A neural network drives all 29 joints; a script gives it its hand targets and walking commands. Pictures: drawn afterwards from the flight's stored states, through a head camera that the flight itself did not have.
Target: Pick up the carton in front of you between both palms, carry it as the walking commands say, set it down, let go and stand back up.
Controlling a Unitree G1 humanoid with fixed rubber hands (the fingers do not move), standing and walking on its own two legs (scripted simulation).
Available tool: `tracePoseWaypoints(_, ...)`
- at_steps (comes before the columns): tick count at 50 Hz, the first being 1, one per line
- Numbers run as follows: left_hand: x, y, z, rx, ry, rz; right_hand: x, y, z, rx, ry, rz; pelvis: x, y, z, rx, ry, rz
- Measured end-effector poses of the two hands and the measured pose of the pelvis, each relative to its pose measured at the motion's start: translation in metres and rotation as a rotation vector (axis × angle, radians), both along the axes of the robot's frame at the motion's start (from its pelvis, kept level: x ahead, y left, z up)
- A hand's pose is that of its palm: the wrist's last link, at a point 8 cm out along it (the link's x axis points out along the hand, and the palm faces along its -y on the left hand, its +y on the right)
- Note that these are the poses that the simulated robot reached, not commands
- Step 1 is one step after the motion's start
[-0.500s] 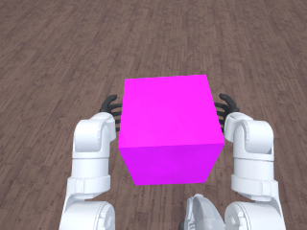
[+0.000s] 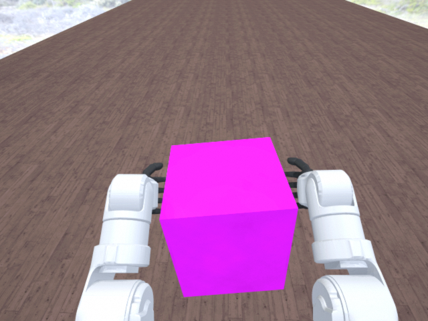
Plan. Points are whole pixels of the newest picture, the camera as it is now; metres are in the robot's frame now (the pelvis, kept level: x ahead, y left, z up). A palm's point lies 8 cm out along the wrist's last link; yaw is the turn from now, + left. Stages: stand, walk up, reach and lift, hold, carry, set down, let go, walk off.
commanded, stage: carry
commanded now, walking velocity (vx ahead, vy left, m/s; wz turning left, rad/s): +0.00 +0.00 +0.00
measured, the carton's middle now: (227, 216) +0.35 -0.01 +0.05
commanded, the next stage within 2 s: none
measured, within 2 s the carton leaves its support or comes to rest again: neither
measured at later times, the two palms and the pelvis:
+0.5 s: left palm (154, 177) +0.37 +0.14 +0.14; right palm (303, 174) +0.37 -0.16 +0.14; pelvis +0.03 +0.00 +0.01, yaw -1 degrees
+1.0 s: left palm (152, 176) +0.38 +0.14 +0.14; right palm (302, 173) +0.38 -0.16 +0.14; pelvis +0.04 +0.00 +0.01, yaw -1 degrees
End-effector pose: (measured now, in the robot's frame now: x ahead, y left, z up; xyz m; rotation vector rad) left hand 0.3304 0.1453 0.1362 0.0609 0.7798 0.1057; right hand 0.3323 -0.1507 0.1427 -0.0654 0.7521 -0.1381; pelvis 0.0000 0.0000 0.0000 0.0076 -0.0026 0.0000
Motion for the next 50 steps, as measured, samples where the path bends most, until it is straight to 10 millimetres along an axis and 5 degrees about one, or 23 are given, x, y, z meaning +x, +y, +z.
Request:
tracePoseWaypoints(8,0.019,-0.002,0.012,0.015,-0.002,-0.008,0.019,-0.002,0.009,0.002,-0.003,0.006,0.014,-0.001,0.007,-0.012,0.014,-0.010)
tracePoseWaypoints(24,0.042,-0.007,0.002,0.015,0.011,-0.013,0.040,-0.008,-0.001,0.010,0.010,-0.010,0.031,-0.001,0.006,-0.009,0.023,-0.020)
tracePoseWaypoints(50,0.046,-0.004,0.001,0.014,0.003,-0.011,0.043,-0.005,-0.001,0.010,0.001,-0.018,0.035,0.003,0.006,-0.009,0.025,-0.025)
